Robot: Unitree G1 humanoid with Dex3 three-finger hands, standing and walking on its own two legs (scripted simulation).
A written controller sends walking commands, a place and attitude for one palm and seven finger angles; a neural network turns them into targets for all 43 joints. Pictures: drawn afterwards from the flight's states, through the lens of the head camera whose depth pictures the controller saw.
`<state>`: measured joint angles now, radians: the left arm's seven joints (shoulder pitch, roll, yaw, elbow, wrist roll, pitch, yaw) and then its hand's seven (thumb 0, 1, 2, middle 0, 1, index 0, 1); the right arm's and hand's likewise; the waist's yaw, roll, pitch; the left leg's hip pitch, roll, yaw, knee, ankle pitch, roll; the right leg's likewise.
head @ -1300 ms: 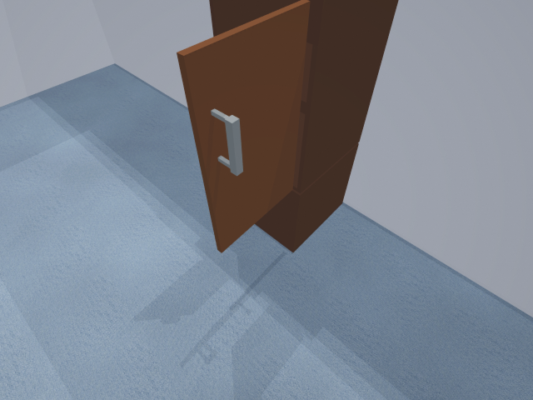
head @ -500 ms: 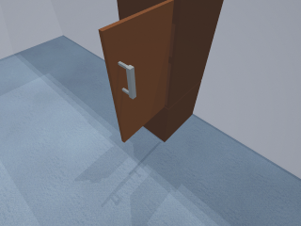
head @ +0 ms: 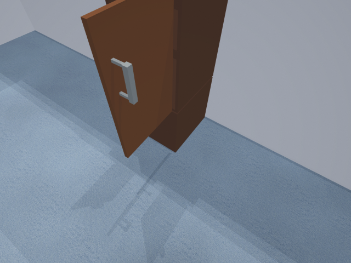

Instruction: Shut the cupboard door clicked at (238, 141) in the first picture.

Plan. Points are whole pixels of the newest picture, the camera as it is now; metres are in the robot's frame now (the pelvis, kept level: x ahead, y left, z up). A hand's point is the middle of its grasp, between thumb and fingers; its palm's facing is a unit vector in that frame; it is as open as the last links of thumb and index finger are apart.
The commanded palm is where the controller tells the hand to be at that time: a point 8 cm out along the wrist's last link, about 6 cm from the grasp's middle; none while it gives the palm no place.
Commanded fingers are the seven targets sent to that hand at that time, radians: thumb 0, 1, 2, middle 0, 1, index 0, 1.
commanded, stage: walk around to get in front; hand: left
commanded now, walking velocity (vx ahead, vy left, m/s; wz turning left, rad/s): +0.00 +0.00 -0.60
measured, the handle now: (124, 81) +0.57 +0.19 +0.06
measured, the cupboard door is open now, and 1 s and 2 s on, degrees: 91 91 91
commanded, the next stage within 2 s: none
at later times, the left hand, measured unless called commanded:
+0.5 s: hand out of the picture +0.10 +0.17 -0.17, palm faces -0.23 -0.95 -0.22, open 7.4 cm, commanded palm none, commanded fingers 0.00 0.90 0.90 -0.20 -0.30 -0.20 -0.30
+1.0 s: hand (146, 255) +0.16 +0.09 -0.16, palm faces -0.56 -0.79 -0.25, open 7.4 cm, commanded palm none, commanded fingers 0.00 0.90 0.90 -0.20 -0.30 -0.20 -0.30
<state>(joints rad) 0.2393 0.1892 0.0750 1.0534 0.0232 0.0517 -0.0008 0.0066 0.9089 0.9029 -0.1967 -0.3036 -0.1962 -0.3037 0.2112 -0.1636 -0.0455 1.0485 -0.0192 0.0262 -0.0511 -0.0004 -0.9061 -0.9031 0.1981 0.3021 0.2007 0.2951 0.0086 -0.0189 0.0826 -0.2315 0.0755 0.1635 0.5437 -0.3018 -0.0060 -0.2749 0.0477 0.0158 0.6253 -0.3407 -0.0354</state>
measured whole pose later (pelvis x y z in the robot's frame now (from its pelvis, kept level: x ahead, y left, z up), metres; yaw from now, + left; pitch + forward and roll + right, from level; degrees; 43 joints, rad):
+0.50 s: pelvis -0.01 -0.01 +0.00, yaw -18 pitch +1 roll +0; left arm 0.22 0.22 0.08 0.93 0.03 0.06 0.00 0.01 0.91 0.90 -0.20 -0.30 -0.20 -0.30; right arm 0.09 -0.22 -0.05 0.87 0.00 0.01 -0.03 0.00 -0.91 -0.90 0.20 0.30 0.20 0.29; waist 0.02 -0.02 0.08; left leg -0.28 0.04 0.01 0.55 -0.33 -0.02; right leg -0.36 0.09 0.14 0.59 -0.25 -0.01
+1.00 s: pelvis -0.02 -0.04 +0.00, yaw -36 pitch +1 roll +1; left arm 0.17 0.24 0.07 0.91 0.03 0.04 0.00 0.01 0.91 0.90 -0.20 -0.30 -0.20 -0.30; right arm 0.17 -0.25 -0.06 0.91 0.00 0.05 -0.03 0.00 -0.91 -0.90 0.20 0.30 0.20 0.29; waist 0.00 -0.02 0.12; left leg -0.43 0.05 0.05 0.92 -0.45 -0.07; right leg -0.32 0.02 0.07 0.56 -0.25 -0.02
